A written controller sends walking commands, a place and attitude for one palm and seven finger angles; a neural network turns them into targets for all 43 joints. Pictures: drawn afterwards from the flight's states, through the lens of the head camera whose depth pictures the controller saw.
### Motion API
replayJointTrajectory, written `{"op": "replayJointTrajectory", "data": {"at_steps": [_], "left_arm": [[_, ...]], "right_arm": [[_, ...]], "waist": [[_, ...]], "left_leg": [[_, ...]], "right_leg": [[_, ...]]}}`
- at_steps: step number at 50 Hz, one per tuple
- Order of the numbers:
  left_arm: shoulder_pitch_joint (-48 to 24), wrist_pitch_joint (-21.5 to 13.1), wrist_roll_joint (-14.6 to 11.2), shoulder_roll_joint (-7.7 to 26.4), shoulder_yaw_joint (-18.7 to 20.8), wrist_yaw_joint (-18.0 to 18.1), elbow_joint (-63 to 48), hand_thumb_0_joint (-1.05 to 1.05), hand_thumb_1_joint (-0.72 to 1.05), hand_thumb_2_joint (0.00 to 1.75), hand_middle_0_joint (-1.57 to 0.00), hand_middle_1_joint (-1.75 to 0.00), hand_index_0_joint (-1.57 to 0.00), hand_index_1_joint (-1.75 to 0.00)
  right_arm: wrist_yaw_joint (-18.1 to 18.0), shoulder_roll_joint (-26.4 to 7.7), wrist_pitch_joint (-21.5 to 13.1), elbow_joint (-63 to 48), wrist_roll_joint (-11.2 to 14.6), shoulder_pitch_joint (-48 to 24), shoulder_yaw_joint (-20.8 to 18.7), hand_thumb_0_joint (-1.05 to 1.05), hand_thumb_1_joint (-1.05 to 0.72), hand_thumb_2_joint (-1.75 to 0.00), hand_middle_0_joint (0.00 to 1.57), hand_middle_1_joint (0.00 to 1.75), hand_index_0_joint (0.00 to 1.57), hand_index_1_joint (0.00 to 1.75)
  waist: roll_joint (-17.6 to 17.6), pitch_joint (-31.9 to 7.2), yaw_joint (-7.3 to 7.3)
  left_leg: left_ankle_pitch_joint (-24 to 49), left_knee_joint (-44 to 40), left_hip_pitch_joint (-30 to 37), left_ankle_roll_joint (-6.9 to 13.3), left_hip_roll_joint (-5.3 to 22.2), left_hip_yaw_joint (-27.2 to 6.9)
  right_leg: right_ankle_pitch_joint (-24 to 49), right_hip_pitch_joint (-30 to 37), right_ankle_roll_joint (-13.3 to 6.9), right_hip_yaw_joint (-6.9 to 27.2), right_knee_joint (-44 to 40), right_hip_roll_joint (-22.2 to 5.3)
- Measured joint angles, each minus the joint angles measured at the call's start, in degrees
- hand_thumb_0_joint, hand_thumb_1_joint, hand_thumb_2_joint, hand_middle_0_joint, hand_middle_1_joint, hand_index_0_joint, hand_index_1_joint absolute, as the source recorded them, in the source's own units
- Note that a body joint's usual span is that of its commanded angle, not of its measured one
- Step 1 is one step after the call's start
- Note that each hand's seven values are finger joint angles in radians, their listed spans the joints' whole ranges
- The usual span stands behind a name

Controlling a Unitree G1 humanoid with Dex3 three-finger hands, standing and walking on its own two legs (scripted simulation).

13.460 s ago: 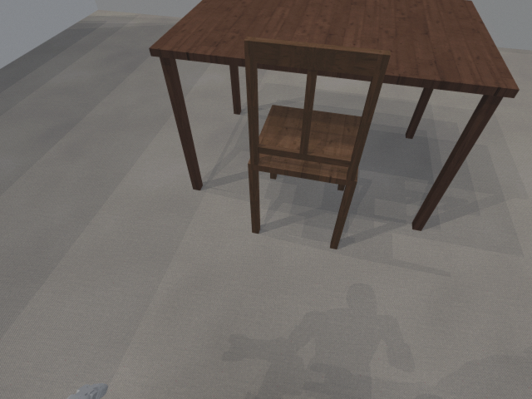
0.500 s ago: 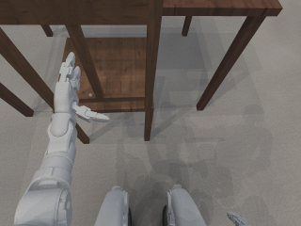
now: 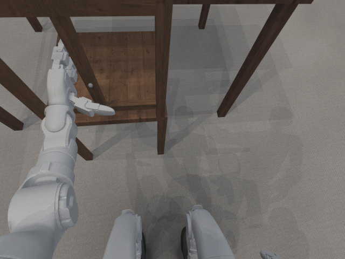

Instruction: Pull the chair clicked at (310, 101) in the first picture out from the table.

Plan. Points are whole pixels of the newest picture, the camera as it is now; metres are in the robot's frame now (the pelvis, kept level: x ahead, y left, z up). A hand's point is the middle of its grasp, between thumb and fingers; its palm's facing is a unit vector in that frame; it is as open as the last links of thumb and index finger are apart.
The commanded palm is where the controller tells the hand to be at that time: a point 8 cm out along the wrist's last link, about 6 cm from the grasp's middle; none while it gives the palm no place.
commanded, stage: push the fingers through the gap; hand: left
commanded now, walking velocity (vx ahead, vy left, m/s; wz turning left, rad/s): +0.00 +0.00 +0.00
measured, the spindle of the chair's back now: (85, 71) +0.54 +0.17 +0.03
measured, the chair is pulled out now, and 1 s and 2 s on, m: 0.00 0.00 0.01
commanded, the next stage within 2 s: hook a spindle and tug to test in 0.50 s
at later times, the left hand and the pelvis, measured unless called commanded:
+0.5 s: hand (91, 79) +0.51 +0.16 +0.03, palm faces +0.05 -1.00 -0.03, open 16.9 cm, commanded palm +0.48 +0.20 +0.04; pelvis +0.01 +0.00 +0.00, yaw -1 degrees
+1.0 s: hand (91, 81) +0.51 +0.15 +0.04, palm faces +0.03 -1.00 -0.02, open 14.9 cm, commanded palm +0.48 +0.19 +0.04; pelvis +0.01 +0.01 +0.00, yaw -1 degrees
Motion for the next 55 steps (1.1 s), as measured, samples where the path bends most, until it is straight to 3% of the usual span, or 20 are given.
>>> {"op": "replayJointTrajectory", "data": {"at_steps": [12, 23, 35, 41, 48, 55], "left_arm": [[-2.9, 0.7, 1.4, 0.7, 1.1, 1.1, 0.8, -0.01, -0.5, 0.3, -0.06, -0.08, -0.06, -0.08], [-1.2, -0.1, 1.6, 0.4, 1.4, 1.9, 0.9, -0.01, -0.5, 0.3, -0.06, -0.08, -0.06, -0.08], [-0.6, 0.0, 0.2, 0.8, 0.6, 0.0, -0.1, -0.01, -0.5, 0.3, -0.07, -0.11, -0.07, -0.11], [-0.1, -0.3, 0.4, -0.2, -0.3, 0.8, -0.4, -0.01, -0.5, 0.3, -0.12, -0.29, -0.12, -0.29], [-0.1, -0.8, 1.0, -1.4, -1.1, 1.9, -0.8, -0.01, -0.5, 0.31, -0.23, -0.61, -0.23, -0.62], [0.7, -0.8, 1.0, -1.7, -1.2, 2.6, -1.2, -0.01, -0.33, 0.38, -0.35, -0.98, -0.35, -0.99]], "right_arm": [[0.6, -0.1, 1.9, -0.4, -0.6, 1.0, 0.0, 0.01, -0.9, -0.9, 0.2, 0.3, 0.2, 0.3], [0.9, 0.5, 2.4, -0.5, -0.5, 1.3, 0.5, 0.01, -0.9, -0.9, 0.2, 0.3, 0.2, 0.3], [0.9, 0.1, 2.8, -0.7, -0.4, 0.5, 0.1, 0.01, -0.9, -0.9, 0.2, 0.3, 0.2, 0.3], [0.9, 0.2, 2.9, -0.6, -0.5, 0.1, 0.1, 0.01, -0.9, -0.9, 0.2, 0.3, 0.2, 0.3], [1.2, 0.5, 3.2, -0.6, -0.7, -0.2, 0.1, 0.01, -0.9, -0.9, 0.2, 0.3, 0.2, 0.3], [1.5, 1.0, 3.3, -1.0, -0.6, 0.4, 0.2, 0.01, -0.9, -0.9, 0.2, 0.3, 0.2, 0.3]], "waist": [[0.3, -0.1, -1.21], [0.2, 0.1, -1.14], [-0.1, -0.1, -0.73], [-0.2, -0.2, -0.54], [0.0, -0.4, -0.6], [0.2, -0.4, -0.54]], "left_leg": [[-0.3, 0.3, -1.4, 0.1, 0.3, 0.0], [-0.3, -0.7, 0.0, 0.3, 0.3, 0.2], [-0.6, -0.6, 0.1, 0.5, 0.1, -0.1], [-0.6, -0.5, 0.3, 0.7, -0.1, -0.2], [-0.7, -0.5, 0.5, 0.9, -0.1, -0.1], [-0.6, -0.8, 1.0, 0.9, -0.1, 0.2]], "right_leg": [[0.1, -1.2, 0.2, 0.0, -0.2, 0.3], [0.1, 0.1, 0.4, 0.2, -1.3, 0.3], [0.1, 0.6, 0.6, 0.0, -1.7, 0.3], [0.1, 1.0, 0.8, -0.1, -1.9, 0.1], [0.1, 1.3, 1.0, 0.0, -1.9, 0.1], [0.2, 1.5, 1.0, 0.4, -2.0, 0.1]]}}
